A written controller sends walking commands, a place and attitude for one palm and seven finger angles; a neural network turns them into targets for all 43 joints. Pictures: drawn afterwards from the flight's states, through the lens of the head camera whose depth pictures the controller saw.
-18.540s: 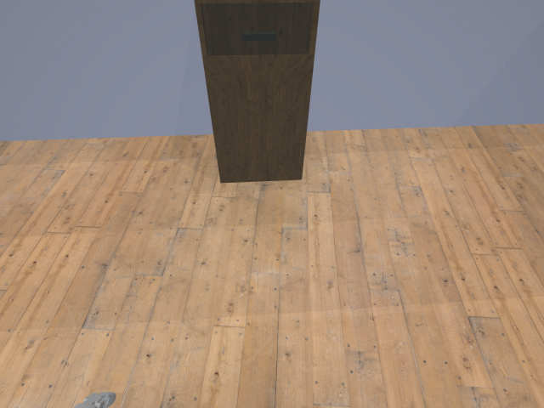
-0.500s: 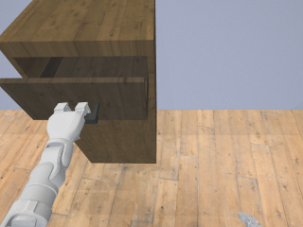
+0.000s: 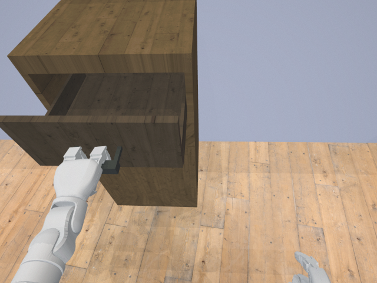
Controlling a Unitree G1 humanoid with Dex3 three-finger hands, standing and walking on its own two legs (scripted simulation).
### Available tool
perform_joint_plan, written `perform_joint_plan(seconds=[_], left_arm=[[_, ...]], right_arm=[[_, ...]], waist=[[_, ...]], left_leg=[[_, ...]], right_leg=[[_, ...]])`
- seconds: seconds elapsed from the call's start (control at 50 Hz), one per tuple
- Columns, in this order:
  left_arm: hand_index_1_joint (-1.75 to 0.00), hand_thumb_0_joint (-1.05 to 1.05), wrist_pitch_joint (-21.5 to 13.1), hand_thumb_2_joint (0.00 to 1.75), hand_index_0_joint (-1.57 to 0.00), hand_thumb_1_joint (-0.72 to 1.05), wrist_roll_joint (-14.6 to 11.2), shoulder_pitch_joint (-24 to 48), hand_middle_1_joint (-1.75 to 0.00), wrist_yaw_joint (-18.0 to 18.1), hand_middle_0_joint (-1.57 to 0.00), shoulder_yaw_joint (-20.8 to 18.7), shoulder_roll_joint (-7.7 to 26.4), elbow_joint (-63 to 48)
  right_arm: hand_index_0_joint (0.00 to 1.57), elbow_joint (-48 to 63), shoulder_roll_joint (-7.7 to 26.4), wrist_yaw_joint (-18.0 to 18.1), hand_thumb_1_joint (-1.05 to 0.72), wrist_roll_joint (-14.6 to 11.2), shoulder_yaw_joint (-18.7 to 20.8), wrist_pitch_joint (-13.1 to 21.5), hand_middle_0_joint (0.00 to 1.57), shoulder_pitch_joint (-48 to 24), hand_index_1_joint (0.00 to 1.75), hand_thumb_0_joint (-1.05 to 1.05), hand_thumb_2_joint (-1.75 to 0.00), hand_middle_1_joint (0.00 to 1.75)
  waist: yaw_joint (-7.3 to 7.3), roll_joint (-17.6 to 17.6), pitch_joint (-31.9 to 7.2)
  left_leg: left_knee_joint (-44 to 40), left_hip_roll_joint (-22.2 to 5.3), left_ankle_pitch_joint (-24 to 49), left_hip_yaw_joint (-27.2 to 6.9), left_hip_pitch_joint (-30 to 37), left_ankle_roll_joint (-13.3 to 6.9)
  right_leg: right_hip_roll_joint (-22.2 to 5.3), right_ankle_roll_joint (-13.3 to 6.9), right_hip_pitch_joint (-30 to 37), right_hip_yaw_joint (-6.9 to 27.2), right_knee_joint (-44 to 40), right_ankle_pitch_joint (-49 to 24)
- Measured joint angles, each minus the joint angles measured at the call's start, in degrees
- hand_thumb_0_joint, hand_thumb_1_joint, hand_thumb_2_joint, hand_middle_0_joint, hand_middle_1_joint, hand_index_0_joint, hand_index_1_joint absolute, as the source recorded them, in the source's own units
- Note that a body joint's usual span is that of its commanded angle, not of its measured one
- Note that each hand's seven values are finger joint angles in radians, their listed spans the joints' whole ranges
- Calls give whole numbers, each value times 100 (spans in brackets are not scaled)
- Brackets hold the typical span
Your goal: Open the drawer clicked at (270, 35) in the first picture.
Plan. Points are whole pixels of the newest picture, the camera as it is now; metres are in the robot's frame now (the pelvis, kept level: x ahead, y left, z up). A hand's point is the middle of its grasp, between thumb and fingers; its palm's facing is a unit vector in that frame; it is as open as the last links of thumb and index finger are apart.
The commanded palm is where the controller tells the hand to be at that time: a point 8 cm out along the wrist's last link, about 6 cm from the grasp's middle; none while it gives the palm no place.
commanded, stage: pull the drawer open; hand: left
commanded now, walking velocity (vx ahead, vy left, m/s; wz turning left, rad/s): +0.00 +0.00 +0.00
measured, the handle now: (94, 158) +0.38 +0.25 +0.03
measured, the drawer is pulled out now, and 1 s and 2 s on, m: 0.17 0.28 0.30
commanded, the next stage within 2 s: open the thumb to release the handle in 1.46 s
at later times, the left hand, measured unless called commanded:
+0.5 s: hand (83, 210) +0.26 +0.25 +0.01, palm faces +0.00 -0.06 -1.00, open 5.8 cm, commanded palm +0.23 +0.25 +0.06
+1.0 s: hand (73, 238) +0.20 +0.24 +0.01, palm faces -0.01 -0.07 -1.00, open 5.8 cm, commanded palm +0.17 +0.25 +0.06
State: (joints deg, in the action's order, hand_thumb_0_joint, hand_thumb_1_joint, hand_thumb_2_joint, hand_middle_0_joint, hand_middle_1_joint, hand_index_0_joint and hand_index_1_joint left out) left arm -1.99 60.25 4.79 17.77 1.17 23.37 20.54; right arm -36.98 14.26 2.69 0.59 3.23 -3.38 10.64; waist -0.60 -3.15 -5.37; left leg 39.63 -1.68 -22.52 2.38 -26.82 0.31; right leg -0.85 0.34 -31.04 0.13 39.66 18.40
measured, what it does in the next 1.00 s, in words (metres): stands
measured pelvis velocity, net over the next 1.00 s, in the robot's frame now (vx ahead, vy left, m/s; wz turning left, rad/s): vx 0.01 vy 0.00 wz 0.00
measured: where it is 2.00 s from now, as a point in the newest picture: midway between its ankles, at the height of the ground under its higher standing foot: outside the picture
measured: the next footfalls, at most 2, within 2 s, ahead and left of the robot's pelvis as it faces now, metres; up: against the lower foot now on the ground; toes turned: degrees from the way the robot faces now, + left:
none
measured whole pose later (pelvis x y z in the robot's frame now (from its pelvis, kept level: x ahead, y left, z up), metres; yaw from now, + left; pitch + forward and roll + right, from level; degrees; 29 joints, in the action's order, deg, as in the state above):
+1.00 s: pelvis +0.01 +0.00 -0.01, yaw +0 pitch +8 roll +0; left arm -3.1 59.6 -26.7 21.1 -0.6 23.0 -6.8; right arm -34.9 13.0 0.7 2.5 1.5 -2.5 5.9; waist -3.4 -2.6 -4.9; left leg 42.4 -2.0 -25.3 2.4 -25.4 0.7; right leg -0.5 0.2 -30.0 0.3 43.0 21.4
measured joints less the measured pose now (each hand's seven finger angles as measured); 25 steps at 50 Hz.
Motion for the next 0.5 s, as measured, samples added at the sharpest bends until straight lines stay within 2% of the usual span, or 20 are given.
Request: perform_joint_plan(seconds=[0.24,0.38,0.5], left_arm=[[-133,2,65,82,-38,69,30,-389,-130,69,-28,77,-74,-419],[-133,3,163,80,-39,70,-27,-1101,-130,30,-27,29,-92,-1063],[-132,3,94,81,-39,70,-17,-1614,-130,114,-26,33,-102,-1554]], right_arm=[[20,-27,-31,-12,-91,30,-29,76,20,-148,30,1,-90,30],[20,80,-75,-78,-91,48,-67,101,20,-197,30,1,-90,30],[20,112,-60,-97,-91,82,-89,112,20,-269,30,1,-90,30]], waist=[[-110,8,29],[-91,-5,-9],[-169,19,35]], left_leg=[[1,23,-7,-20,58,4],[-23,6,-57,17,170,4],[28,12,-113,0,213,1]], right_leg=[[-23,-2,53,-17,33,34],[-3,8,146,19,16,72],[-12,13,197,3,66,135]])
